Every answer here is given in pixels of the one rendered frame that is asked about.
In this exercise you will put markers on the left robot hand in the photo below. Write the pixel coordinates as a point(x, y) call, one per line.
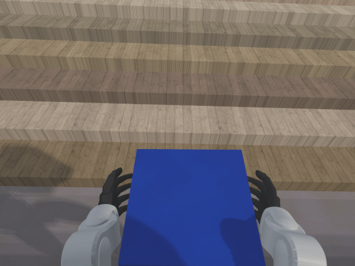
point(111, 191)

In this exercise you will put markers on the carton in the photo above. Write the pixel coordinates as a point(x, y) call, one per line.
point(190, 208)

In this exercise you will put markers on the robot left forearm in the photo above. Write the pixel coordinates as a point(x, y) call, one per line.
point(97, 237)

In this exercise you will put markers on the right robot hand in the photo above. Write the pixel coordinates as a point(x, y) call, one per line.
point(267, 195)

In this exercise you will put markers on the robot right forearm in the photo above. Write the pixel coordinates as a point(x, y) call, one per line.
point(287, 242)

